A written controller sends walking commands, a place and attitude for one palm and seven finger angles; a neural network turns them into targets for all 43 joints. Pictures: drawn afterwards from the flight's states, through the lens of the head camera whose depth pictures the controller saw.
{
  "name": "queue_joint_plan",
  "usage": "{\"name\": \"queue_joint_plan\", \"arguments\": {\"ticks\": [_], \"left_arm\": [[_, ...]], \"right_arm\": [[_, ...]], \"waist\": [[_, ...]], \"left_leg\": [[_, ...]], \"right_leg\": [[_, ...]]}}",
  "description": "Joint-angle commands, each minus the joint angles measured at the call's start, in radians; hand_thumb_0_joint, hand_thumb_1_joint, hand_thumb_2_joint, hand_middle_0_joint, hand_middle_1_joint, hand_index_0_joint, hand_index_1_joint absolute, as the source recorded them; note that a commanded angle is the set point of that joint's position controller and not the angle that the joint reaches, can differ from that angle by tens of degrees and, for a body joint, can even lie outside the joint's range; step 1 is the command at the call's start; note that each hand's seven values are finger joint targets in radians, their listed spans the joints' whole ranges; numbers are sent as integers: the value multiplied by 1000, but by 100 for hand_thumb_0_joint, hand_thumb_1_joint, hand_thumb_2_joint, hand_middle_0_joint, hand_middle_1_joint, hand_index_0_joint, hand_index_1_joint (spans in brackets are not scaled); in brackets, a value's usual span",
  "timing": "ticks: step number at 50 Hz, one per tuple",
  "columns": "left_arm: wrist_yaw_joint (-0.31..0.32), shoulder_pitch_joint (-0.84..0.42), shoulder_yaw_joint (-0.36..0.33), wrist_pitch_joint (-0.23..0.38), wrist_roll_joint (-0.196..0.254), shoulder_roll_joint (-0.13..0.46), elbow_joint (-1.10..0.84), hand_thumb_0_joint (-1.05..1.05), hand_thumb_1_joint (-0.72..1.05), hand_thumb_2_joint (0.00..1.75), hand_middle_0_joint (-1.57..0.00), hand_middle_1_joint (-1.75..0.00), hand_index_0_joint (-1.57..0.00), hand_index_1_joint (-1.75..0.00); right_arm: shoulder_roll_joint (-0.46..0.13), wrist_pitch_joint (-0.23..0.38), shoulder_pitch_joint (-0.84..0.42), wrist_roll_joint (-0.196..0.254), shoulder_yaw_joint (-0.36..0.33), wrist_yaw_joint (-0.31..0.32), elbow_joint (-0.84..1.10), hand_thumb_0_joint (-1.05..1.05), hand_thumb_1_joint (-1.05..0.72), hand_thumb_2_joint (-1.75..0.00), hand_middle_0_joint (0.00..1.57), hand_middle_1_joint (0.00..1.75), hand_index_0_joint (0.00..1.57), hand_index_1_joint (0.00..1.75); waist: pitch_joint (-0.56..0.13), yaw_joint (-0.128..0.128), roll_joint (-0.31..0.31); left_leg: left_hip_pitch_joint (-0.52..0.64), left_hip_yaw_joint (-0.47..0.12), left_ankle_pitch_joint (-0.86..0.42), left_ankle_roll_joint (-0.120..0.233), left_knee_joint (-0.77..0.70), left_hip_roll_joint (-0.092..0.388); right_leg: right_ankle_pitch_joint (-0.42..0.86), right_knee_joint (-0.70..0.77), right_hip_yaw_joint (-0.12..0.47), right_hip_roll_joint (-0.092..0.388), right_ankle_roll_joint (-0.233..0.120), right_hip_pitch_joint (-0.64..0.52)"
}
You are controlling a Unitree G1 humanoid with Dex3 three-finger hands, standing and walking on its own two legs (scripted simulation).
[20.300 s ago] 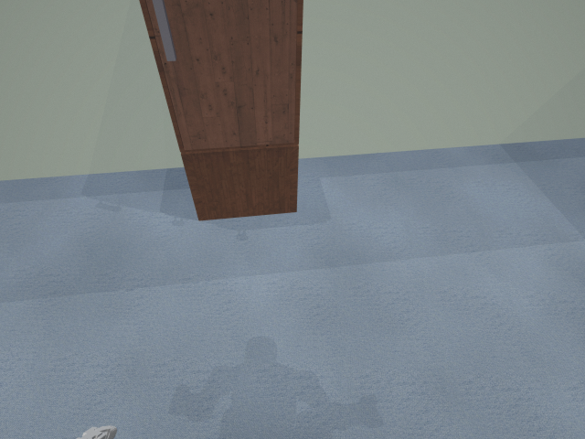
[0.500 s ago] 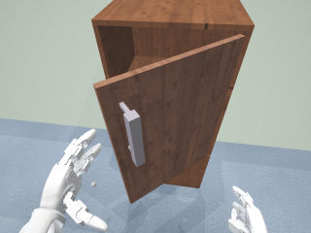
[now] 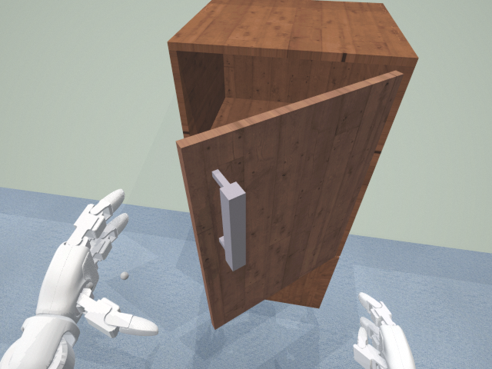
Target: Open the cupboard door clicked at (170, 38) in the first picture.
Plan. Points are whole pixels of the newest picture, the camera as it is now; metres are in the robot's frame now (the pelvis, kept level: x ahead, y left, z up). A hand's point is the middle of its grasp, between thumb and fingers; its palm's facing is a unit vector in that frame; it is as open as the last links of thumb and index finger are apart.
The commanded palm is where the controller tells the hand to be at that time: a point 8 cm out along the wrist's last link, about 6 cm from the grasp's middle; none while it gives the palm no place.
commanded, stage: draw the hand back to the body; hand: left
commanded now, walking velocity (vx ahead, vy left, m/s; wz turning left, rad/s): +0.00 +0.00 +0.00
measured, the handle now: (227, 221) +0.31 +0.07 +0.11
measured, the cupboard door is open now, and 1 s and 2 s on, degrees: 41 41 41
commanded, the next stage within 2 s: step back with the hand held close in 1.00 s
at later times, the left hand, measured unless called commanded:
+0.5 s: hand (91, 249) +0.21 +0.23 +0.16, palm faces +0.40 -0.83 -0.38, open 10.6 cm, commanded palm +0.16 +0.27 +0.18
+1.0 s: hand (85, 248) +0.21 +0.23 +0.17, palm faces +0.44 -0.81 -0.39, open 7.5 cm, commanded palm +0.16 +0.27 +0.18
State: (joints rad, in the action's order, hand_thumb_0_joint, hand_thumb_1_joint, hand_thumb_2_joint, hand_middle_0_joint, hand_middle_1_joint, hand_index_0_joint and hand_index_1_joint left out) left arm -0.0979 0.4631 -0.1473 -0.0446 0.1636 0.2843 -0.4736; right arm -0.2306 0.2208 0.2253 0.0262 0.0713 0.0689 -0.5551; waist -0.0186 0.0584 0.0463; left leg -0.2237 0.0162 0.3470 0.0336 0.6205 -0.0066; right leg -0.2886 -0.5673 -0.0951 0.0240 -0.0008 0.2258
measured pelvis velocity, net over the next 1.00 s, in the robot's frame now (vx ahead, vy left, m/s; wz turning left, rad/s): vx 0.01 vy -0.02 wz -0.02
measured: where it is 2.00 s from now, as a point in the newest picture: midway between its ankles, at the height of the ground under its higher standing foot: outside the picture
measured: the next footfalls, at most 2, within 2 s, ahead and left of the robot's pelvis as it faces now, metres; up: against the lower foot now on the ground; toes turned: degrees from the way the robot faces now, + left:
none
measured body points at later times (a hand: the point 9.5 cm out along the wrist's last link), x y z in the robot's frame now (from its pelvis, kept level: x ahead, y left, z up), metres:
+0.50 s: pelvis +0.02 -0.01 +0.01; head +0.00 -0.04 +0.46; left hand +0.18 +0.27 +0.18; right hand +0.20 -0.23 -0.07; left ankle +0.00 +0.09 -0.73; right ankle +0.01 -0.12 -0.73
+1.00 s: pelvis +0.01 -0.02 +0.01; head -0.01 -0.05 +0.46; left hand +0.18 +0.27 +0.19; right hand +0.20 -0.25 -0.07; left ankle +0.00 +0.09 -0.73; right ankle +0.01 -0.12 -0.73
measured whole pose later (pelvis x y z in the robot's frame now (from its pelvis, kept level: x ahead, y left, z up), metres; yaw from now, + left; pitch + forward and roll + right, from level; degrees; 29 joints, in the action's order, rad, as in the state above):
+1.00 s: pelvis +0.01 -0.02 +0.01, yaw -1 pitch -5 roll +0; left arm 0.12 0.45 -0.32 0.09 0.07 0.32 -0.36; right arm -0.23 0.11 0.18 0.01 0.01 0.07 -0.65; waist 0.04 0.07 0.07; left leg -0.06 0.03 0.26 0.00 0.41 0.02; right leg -0.22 -0.39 -0.08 -0.01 -0.03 0.08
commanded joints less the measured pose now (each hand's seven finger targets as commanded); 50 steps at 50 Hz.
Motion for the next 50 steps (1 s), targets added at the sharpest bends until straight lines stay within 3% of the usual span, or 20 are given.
{"name": "queue_joint_plan", "arguments": {"ticks": [1,3,10,12,17,20,31,36,39,40,44,45,48,50], "left_arm": [[171,-38,-56,124,-91,91,-235,0,-15,45,-16,-30,-16,-30],[195,-36,-66,146,-108,104,-250,0,-8,48,-16,-30,-16,-30],[232,-57,-132,174,-128,157,-221,0,17,58,-17,-30,-17,-30],[234,-27,-144,176,-125,150,-203,0,23,62,-18,-30,-18,-30],[236,-36,-190,180,-120,170,-157,0,41,69,-18,-30,-18,-30],[237,-51,-226,183,-117,197,-146,0,51,74,-19,-30,-19,-30],[238,-105,-302,195,-100,239,-103,0,90,90,-20,-30,-20,-30],[234,-101,-275,199,-100,217,-92,0,90,90,-20,-30,-20,-30],[234,-97,-285,205,-102,229,-111,0,90,90,-20,-30,-20,-30],[237,-103,-300,204,-103,250,-109,0,90,90,-20,-30,-20,-30],[235,-98,-296,208,-101,237,-114,0,90,90,-20,-30,-20,-30],[237,-103,-311,208,-102,254,-106,0,90,90,-20,-30,-20,-30],[234,-91,-291,209,-101,227,-93,0,90,90,-20,-30,-20,-30],[235,-103,-299,208,-103,241,-86,0,90,90,-20,-30,-20,-30]], "right_arm": [[-94,31,-129,-18,-50,11,157,0,-90,-90,20,30,20,30],[-94,20,-132,-22,-53,8,148,0,-90,-90,20,30,20,30],[-99,-6,-147,-26,-65,15,117,0,-90,-90,20,30,20,30],[-92,-14,-151,-27,-65,13,111,0,-90,-90,20,30,20,30],[-92,-35,-157,-25,-73,12,98,0,-90,-90,20,30,20,30],[-95,-43,-166,-24,-77,13,92,0,-90,-90,20,30,20,30],[-92,-61,-171,-20,-89,15,78,0,-90,-90,20,30,20,30],[-96,-60,-174,-20,-91,10,78,0,-90,-90,20,30,20,30],[-95,-58,-174,-21,-93,9,77,0,-90,-90,20,30,20,30],[-98,-57,-176,-21,-94,10,74,0,-90,-90,20,30,20,30],[-91,-55,-175,-20,-94,9,76,0,-90,-90,20,30,20,30],[-95,-54,-178,-21,-94,11,72,0,-90,-90,20,30,20,30],[-87,-54,-178,-19,-92,9,73,0,-90,-90,20,30,20,30],[-94,-51,-183,-19,-94,11,68,0,-90,-90,20,30,20,30]], "waist": [[-5,0,14],[-28,0,38],[-41,0,14],[-34,5,24],[-18,7,-21],[-26,13,8],[-22,11,3],[-14,9,0],[-47,11,6],[-40,14,17],[-34,12,-12],[-31,14,11],[-19,12,9],[-6,12,19]], "left_leg": [[-31,-72,-152,-29,-217,31],[-2,-66,-176,-30,-230,31],[55,-53,-240,-26,-254,30],[68,-46,-279,-26,-256,29],[84,-36,-307,-22,-260,29],[94,-28,-321,-21,-258,25],[129,-7,-344,-12,-252,22],[130,-11,-324,-10,-261,22],[145,-4,-339,-7,-253,19],[142,-6,-340,-10,-252,20],[139,-6,-332,-10,-257,20],[141,-6,-330,-11,-257,21],[139,-5,-309,-11,-265,21],[137,-7,-293,-12,-267,23]], "right_leg": [[93,125,44,-18,-31,-78],[107,134,44,-16,-32,-101],[158,176,49,-16,-31,-152],[188,180,49,-15,-29,-157],[218,198,52,-17,-25,-165],[237,207,58,-14,-26,-178],[276,231,73,-9,-17,-172],[249,240,72,-11,-15,-168],[272,238,77,-10,-14,-180],[274,239,78,-9,-17,-180],[262,242,76,-13,-14,-176],[263,244,77,-11,-17,-176],[235,250,76,-12,-14,-165],[215,256,77,-13,-16,-157]]}}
